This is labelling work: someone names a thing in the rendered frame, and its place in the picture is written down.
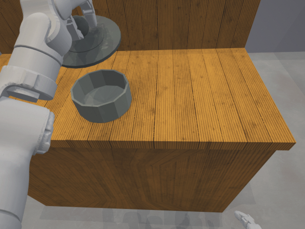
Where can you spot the robot left hand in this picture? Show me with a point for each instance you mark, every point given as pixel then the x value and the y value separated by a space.
pixel 89 13

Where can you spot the robot left upper arm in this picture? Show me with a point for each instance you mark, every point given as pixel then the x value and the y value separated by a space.
pixel 25 129

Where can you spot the table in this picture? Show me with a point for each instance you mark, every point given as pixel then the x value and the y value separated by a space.
pixel 200 125

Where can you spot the robot right hand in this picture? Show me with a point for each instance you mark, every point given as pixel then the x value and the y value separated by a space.
pixel 246 220

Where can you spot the pot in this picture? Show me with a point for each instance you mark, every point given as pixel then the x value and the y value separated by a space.
pixel 102 96

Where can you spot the knob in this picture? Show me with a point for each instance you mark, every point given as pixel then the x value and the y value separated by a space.
pixel 82 24

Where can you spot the left robot forearm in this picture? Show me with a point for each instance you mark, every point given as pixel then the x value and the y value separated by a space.
pixel 38 53

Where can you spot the lid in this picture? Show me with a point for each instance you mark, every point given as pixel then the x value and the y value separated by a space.
pixel 98 45

